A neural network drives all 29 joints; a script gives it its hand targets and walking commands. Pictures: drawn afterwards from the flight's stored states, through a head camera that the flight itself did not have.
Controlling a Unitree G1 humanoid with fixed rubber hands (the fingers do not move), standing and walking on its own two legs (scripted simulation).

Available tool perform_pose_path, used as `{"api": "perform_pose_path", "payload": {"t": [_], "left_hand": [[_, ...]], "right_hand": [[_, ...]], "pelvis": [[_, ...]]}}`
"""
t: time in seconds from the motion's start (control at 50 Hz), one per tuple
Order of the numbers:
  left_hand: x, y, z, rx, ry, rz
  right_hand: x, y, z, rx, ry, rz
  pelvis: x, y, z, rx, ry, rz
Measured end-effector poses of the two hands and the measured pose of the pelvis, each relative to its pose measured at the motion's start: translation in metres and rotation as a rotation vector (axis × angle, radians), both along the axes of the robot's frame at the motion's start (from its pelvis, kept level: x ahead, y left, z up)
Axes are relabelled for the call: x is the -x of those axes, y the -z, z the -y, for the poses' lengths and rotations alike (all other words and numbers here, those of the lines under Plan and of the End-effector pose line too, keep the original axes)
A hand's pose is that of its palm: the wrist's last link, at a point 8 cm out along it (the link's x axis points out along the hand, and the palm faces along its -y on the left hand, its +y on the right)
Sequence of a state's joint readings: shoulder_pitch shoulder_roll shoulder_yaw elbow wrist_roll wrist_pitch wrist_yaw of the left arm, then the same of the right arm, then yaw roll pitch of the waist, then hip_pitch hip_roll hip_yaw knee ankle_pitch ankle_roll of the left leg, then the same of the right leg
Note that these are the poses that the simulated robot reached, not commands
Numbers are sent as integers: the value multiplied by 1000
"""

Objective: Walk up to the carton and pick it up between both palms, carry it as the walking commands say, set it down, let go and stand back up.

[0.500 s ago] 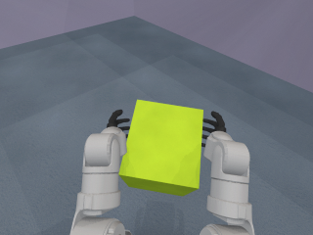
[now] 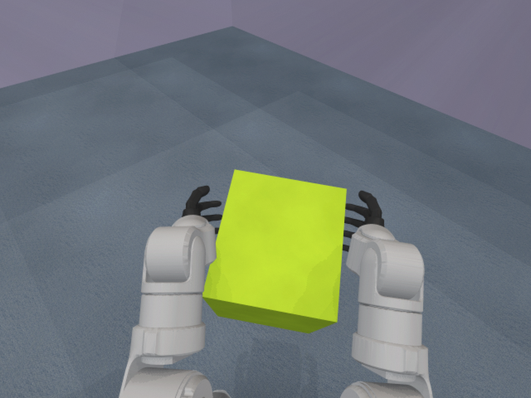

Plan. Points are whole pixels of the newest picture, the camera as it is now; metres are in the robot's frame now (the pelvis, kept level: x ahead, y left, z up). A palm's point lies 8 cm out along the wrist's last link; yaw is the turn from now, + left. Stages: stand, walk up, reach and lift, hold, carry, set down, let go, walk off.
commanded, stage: carry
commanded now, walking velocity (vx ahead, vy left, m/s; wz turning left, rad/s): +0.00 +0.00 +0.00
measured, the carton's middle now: (275, 259) +0.33 +0.00 +0.03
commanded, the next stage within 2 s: hold in 1.84 s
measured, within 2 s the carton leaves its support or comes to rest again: neither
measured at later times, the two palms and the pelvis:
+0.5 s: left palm (210, 221) +0.34 +0.10 +0.11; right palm (375, 228) +0.34 -0.15 +0.11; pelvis +0.02 -0.02 +0.00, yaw +0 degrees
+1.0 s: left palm (207, 229) +0.34 +0.11 +0.09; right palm (368, 235) +0.34 -0.14 +0.09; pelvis +0.02 -0.01 +0.00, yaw +0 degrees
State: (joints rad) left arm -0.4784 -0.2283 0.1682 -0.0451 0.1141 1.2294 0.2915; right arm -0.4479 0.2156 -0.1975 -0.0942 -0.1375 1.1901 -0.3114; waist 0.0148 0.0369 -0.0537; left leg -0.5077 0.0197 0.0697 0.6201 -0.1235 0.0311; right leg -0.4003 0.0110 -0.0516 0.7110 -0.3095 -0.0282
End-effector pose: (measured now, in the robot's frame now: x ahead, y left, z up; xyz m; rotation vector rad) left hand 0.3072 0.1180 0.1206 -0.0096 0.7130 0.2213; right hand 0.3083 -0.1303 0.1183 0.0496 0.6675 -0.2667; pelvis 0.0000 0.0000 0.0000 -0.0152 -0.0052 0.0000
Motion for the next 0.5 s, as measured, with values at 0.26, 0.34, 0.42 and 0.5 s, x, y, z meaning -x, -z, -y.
{"api": "perform_pose_path", "payload": {"t": [0.26,0.34,0.42,0.5], "left_hand": [[-16,3,8,-11,2,-13],[-22,6,13,-9,2,-14],[-28,7,17,-10,4,-9],[-32,14,17,9,1,-10]], "right_hand": [[-15,5,8,-12,-2,-12],[-22,7,14,-17,-2,-11],[-27,9,17,-17,-2,-4],[-31,12,18,-17,-4,-1]], "pelvis": [[-12,-2,8,-10,0,-18],[-17,-2,12,-15,0,-24],[-21,-3,16,-18,1,-30],[-23,-3,17,-20,2,-33]]}}
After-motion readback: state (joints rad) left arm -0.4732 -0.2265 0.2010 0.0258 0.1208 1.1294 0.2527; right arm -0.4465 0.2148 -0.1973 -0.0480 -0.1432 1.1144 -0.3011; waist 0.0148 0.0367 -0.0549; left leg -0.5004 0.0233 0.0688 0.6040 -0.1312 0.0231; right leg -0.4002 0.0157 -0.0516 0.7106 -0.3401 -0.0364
